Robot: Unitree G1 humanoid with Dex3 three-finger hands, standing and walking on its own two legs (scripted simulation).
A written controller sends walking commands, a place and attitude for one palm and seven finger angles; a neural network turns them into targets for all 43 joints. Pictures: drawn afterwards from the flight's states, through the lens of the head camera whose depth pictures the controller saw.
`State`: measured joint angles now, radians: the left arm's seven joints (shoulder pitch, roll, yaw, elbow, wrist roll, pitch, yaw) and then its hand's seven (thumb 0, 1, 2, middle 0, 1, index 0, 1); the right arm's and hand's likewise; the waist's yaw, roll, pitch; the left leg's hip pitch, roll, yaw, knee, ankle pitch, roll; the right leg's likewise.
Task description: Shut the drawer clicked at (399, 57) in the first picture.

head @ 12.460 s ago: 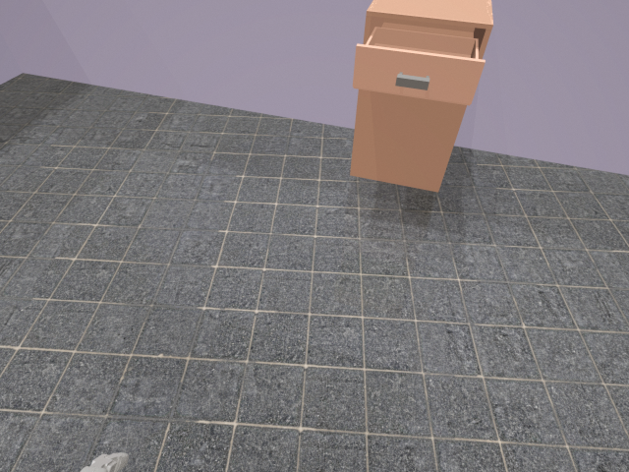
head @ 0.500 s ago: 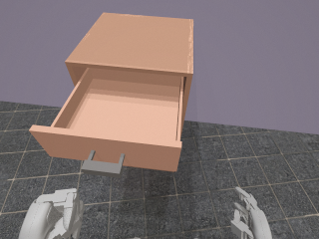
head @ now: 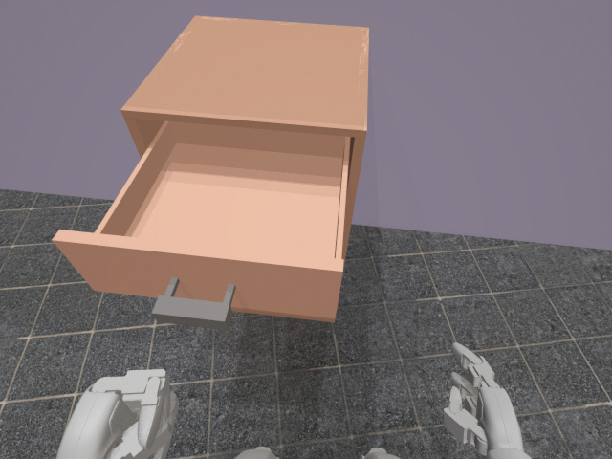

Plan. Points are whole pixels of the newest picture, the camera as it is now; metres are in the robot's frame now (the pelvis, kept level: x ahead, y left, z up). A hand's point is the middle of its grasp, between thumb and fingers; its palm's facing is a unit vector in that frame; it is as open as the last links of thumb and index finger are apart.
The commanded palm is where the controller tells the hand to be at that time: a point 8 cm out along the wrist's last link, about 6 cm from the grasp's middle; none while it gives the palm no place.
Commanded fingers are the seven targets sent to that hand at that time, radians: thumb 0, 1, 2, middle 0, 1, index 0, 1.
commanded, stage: bring the fist close to the handle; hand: left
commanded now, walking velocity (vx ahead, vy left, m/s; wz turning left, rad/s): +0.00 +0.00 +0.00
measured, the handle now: (197, 299) +0.33 +0.19 -0.01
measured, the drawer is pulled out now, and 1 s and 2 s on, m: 0.29 0.29 0.24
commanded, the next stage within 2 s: push the drawer shut in 1.28 s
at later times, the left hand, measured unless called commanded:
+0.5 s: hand (184, 386) +0.20 +0.16 +0.03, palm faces -0.01 -1.00 -0.06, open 3.3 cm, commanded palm +0.18 +0.22 +0.03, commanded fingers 0.00 0.90 0.90 -1.40 -1.60 -1.40 -1.60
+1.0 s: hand (204, 369) +0.24 +0.16 -0.02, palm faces -0.07 -1.00 -0.04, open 3.3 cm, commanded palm +0.21 +0.22 -0.01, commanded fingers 0.00 0.90 0.90 -1.40 -1.60 -1.40 -1.60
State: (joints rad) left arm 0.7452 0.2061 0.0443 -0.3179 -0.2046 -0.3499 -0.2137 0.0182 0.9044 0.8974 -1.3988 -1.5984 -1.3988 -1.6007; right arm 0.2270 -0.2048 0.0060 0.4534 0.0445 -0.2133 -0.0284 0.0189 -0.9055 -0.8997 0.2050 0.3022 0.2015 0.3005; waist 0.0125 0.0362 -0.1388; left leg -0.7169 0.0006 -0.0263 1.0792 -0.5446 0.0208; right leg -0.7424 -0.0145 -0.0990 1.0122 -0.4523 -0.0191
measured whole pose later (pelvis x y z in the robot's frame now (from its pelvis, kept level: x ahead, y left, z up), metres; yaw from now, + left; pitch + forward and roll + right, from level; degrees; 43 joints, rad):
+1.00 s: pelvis -0.01 +0.00 -0.05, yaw -1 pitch +21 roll -2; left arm 0.34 0.22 0.09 -0.02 -0.21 -0.43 -0.20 0.02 0.91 0.90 -1.40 -1.60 -1.40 -1.60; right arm 0.19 -0.23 0.01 0.49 0.01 -0.14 -0.02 0.02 -0.91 -0.90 0.21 0.30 0.20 0.30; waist -0.02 0.02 -0.17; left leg -1.07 0.01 -0.03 1.33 -0.63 0.01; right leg -1.10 -0.02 -0.10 1.26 -0.53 -0.03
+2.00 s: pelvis -0.01 +0.00 -0.05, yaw -1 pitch +22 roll -2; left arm 0.04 0.24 0.09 0.19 -0.18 -0.40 -0.15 0.03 0.87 0.93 -1.40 -1.60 -1.40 -1.60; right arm 0.20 -0.25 0.02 0.53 0.01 -0.11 -0.02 0.02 -0.91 -0.90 0.21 0.30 0.20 0.30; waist -0.04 0.02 -0.16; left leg -1.08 0.00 -0.03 1.30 -0.60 0.02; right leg -1.10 -0.02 -0.10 1.23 -0.51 -0.03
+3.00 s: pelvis -0.02 +0.00 -0.04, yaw -2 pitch +23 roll -2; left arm -0.49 0.29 0.22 0.76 -0.13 -0.47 -0.14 0.06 0.84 0.90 -1.40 -1.60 -1.40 -1.60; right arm 0.26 -0.25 0.02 0.62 0.00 -0.04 -0.01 0.01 -0.91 -0.90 0.21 0.30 0.20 0.30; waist -0.10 0.02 -0.14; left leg -1.09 0.00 0.00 1.26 -0.57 0.02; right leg -1.13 -0.02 -0.07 1.20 -0.46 -0.02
